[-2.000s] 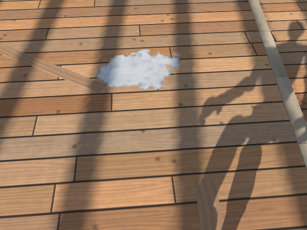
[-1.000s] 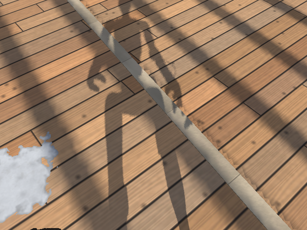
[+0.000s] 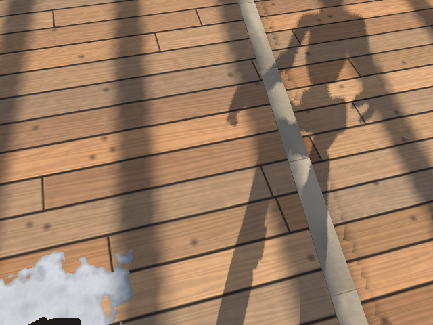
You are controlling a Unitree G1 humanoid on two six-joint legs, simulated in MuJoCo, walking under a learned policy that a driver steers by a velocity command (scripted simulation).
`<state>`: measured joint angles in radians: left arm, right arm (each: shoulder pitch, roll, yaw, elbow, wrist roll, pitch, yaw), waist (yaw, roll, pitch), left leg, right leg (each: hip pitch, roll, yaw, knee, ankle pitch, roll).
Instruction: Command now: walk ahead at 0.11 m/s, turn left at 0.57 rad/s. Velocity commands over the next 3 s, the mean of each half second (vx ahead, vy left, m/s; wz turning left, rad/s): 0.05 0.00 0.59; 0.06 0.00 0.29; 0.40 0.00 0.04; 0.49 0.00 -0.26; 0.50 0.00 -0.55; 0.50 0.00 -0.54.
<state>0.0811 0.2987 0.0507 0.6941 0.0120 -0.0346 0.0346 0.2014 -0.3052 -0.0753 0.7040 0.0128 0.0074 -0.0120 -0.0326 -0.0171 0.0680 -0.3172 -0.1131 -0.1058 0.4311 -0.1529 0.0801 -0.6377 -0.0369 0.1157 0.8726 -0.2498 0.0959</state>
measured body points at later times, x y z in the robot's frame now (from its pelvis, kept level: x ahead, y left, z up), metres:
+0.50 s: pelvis +0.07 -0.03 +0.00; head +0.11 -0.02 +0.44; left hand +0.13 +0.28 -0.10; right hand +0.30 -0.25 -0.10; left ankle +0.03 +0.09 -0.71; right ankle +0.13 -0.15 -0.74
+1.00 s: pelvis +0.08 +0.00 -0.01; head +0.08 +0.00 +0.44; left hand +0.07 +0.30 -0.11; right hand +0.32 -0.17 -0.11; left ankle +0.02 +0.09 -0.74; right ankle +0.10 -0.12 -0.74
